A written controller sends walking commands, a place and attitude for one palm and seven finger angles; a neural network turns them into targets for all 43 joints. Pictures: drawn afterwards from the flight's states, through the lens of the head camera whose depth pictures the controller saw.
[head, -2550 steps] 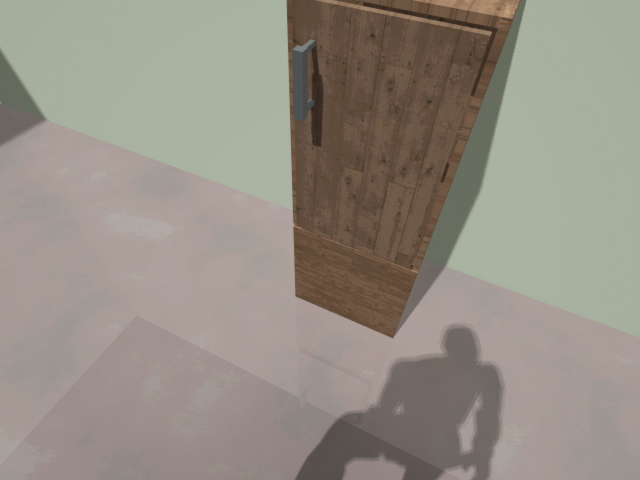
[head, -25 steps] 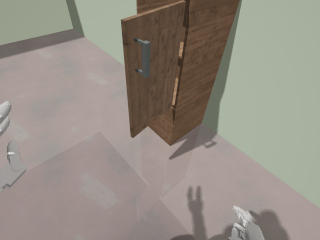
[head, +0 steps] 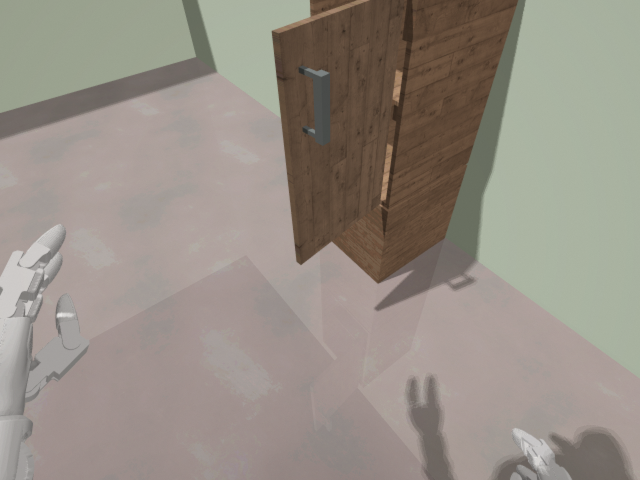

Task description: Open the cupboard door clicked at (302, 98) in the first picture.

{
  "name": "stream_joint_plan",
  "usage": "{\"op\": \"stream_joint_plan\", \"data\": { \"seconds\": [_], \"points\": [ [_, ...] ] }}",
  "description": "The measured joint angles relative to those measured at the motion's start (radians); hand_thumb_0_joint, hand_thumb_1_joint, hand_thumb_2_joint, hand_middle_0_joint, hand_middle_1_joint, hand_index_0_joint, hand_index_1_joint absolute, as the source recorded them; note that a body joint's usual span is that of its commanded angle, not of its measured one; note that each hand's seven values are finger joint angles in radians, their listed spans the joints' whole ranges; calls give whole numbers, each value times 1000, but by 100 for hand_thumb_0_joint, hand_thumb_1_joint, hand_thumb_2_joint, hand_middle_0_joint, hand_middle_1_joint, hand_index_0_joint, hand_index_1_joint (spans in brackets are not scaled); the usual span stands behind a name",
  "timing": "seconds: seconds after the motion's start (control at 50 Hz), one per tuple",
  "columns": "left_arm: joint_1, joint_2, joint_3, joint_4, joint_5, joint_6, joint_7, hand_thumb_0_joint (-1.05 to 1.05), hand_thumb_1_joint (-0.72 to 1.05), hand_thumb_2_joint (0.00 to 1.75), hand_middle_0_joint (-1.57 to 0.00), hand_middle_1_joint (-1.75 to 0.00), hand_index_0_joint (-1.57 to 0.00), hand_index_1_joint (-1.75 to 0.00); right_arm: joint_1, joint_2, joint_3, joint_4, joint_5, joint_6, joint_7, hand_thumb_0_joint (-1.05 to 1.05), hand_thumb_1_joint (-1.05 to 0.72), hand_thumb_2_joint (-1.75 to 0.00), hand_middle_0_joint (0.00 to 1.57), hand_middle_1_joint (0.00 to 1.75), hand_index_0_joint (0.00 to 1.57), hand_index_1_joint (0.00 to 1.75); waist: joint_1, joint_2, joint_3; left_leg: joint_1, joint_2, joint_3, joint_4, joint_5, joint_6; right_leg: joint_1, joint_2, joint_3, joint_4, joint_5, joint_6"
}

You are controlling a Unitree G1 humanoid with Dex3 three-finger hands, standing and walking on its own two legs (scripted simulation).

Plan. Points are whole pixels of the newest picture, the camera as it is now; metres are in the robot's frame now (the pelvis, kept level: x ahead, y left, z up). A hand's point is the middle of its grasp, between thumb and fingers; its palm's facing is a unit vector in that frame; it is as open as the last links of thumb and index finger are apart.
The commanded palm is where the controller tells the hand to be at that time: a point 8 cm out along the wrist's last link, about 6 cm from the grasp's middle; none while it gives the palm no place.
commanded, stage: let the arm hang, fingers relaxed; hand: left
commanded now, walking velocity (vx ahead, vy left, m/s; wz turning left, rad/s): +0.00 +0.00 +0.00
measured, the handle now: (314, 106) +0.73 +0.05 +0.12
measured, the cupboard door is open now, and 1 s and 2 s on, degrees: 98 98 98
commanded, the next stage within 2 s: look to check the result in 1.06 s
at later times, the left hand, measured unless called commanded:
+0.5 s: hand out of the picture -0.01 +0.19 -0.16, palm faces +0.11 -0.96 -0.24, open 7.2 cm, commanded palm none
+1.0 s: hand out of the picture -0.01 +0.19 -0.16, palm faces +0.05 -0.98 -0.21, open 7.4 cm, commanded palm none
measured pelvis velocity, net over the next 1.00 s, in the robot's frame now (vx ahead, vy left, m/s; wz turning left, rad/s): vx -0.01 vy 0.02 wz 0.04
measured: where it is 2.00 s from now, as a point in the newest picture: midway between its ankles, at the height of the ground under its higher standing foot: outside the picture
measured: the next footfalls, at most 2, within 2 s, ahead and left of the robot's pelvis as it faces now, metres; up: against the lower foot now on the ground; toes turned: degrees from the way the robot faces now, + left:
left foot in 0.40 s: +0.01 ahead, +0.11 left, +0.00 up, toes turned +6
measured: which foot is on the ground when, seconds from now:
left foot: down 0.00-0.16, up 0.18-0.38, down 0.40-1.00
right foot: down 0.00-1.00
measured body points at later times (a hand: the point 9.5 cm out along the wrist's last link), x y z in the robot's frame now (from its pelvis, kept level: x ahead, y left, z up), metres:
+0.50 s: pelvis -0.01 +0.00 +0.01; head +0.02 +0.00 +0.45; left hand -0.02 +0.24 -0.14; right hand +0.03 -0.24 -0.15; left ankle -0.03 +0.10 -0.73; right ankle +0.02 -0.08 -0.73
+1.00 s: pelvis -0.01 +0.02 +0.01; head +0.00 +0.01 +0.46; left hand -0.01 +0.25 -0.14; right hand -0.02 -0.19 -0.16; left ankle -0.03 +0.10 -0.73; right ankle +0.02 -0.08 -0.73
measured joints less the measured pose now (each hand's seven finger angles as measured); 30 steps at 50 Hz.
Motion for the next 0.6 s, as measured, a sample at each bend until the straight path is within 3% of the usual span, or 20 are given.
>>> {"op": "stream_joint_plan", "data": {
  "seconds": [0.04, 0.08, 0.12, 0.14, 0.16, 0.22, 0.26, 0.3, 0.34, 0.4, 0.6],
  "points": [
    [-106, -18, -70, 205, 13, 95, -42, 1, 89, 90, -20, -30, -20, -30, -39, -5, 3, 33, -6, 55, 31, 1, -91, -90, 20, 30, 19, 30, -2, -6, 6, -33, -34, -4, 52, -57, -34, -77, -25, 45, 161, -129, 27],
    [-184, -72, -135, 441, 17, 189, -70, 0, 90, 90, -20, -30, -20, -30, -63, -1, 19, 56, -23, 93, 44, 1, -91, -90, 20, 30, 19, 30, -14, 4, 11, -53, -54, -12, 80, -75, -38, -128, -24, 86, 267, -212, 39],
    [-227, -123, -198, 651, 18, 246, -91, 1, 90, 90, -19, -30, -19, -30, -71, 18, 36, 68, -33, 114, 50, 1, -91, -90, 20, 30, 20, 30, -26, 9, 33, -53, -63, -19, 95, -78, -41, -121, -16, 106, 249, -184, 41],
    [-231, -140, -230, 730, 18, 259, -101, 1, 91, 90, -19, -30, -19, -29, -69, 32, 46, 73, -29, 123, 52, 1, -91, -90, 20, 30, 20, 30, -25, -3, 44, -52, -69, -16, 111, -86, -45, -95, -18, 114, 179, -84, 40],
    [-229, -161, -261, 804, 19, 262, -108, 1, 91, 90, -19, -30, -19, -29, -71, 44, 51, 84, -23, 136, 54, 1, -91, -90, 20, 30, 20, 30, -20, -7, 58, -57, -65, -16, 139, -99, -45, -86, -11, 115, 164, -38, 18],
    [-206, -233, -341, 1005, 20, 260, -130, 1, 91, 90, -19, -30, -19, -29, -70, 76, 47, 135, -12, 177, 54, 1, -91, -90, 20, 30, 20, 30, -22, 0, 103, -87, -59, -50, 272, -258, -29, -45, 7, 83, 146, -56, -32],
    [-193, -265, -304, 1064, -9, 235, -108, -3, 96, 90, -20, -30, -20, -30, -57, 95, 40, 173, -8, 194, 53, 1, -91, -90, 20, 30, 20, 30, -6, -5, 125, -113, -54, -63, 355, -261, -23, -11, 20, 60, 88, -39, -41],
    [-201, -245, -285, 1105, 0, 217, -97, -6, 100, 90, -21, -30, -21, -30, -48, 109, 34, 214, -5, 207, 49, 0, -91, -90, 20, 30, 20, 30, 18, -12, 141, -119, -49, -60, 380, -243, -20, 16, 33, 47, 27, -2, -45],
    [-199, -222, -276, 1154, 10, 217, -94, -6, 100, 90, -21, -30, -21, -30, -42, 112, 22, 243, -4, 214, 45, 0, -92, -90, 20, 30, 20, 30, 24, -14, 144, -95, -46, -45, 315, -218, -16, 34, 44, 41, -25, 29, -49],
    [-186, -199, -271, 1234, 7, 229, -91, -5, 98, 90, -21, -30, -20, -30, -17, 103, 14, 271, -5, 202, 41, 0, -92, -90, 20, 30, 20, 30, 10, 6, 124, -10, -37, -45, 94, -102, 2, 36, 64, 26, -57, 47, -42],
    [-202, -197, -296, 1429, -4, 225, -98, 0, 92, 90, -20, -30, -19, -30, 16, 111, 39, 399, -9, 176, 26, 0, -91, -90, 20, 30, 19, 30, 18, -4, 90, 76, -60, -16, -61, -16, 9, 105, 47, 61, -179, 111, -14]
  ]
}}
